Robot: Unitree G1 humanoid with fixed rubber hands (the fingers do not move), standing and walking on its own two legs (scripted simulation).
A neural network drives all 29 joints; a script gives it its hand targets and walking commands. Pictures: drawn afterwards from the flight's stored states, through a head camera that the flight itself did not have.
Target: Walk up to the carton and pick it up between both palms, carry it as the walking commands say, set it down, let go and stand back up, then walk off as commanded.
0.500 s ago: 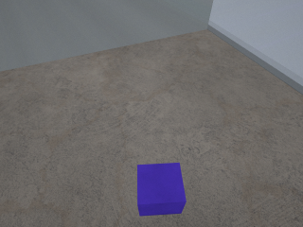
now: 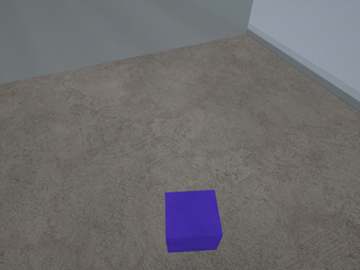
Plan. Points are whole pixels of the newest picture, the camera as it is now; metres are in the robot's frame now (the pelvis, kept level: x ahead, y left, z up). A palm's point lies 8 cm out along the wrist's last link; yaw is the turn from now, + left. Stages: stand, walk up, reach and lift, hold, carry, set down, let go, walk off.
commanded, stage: stand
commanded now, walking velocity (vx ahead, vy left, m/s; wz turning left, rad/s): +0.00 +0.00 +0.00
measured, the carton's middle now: (191, 221) +0.47 -0.03 -0.66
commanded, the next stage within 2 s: walk off in 0.18 s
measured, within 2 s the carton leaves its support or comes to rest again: neither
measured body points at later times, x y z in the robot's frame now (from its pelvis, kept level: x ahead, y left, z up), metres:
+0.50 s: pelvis -0.01 +0.02 -0.01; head -0.01 +0.01 +0.44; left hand -0.03 +0.23 -0.17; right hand -0.08 -0.21 -0.16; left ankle -0.06 +0.08 -0.74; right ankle +0.00 -0.14 -0.74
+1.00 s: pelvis -0.02 +0.12 +0.00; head +0.01 +0.13 +0.45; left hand +0.14 +0.36 -0.14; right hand -0.08 -0.12 -0.13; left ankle -0.05 +0.19 -0.74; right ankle -0.08 +0.02 -0.66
